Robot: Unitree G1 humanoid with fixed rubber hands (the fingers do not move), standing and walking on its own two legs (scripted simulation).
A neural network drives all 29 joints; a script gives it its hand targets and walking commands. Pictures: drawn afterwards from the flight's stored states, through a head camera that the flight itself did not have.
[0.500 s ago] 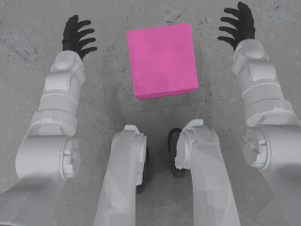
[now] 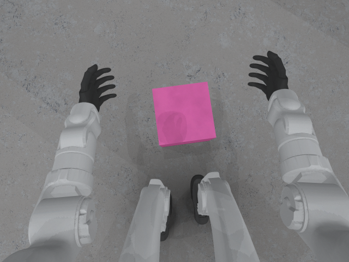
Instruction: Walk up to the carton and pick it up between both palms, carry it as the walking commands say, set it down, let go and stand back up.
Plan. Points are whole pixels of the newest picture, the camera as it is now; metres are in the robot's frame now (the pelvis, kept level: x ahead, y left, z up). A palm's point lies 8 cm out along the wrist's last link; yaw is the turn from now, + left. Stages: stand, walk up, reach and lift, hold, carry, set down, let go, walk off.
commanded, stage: set down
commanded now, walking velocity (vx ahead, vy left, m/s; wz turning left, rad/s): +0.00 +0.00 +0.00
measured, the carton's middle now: (182, 117) +0.48 -0.01 -0.51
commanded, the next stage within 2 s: let go in 0.32 s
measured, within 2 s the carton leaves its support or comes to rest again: neither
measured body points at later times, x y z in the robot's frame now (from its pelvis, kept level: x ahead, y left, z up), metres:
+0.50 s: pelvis +0.01 -0.01 +0.09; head +0.26 -0.01 +0.47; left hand +0.41 +0.21 -0.03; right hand +0.42 -0.21 -0.03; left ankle +0.03 +0.08 -0.56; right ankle +0.09 -0.09 -0.56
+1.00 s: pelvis +0.08 -0.01 +0.17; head +0.18 -0.01 +0.61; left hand +0.28 +0.22 +0.07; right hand +0.29 -0.23 +0.08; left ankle +0.03 +0.08 -0.56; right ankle +0.09 -0.09 -0.56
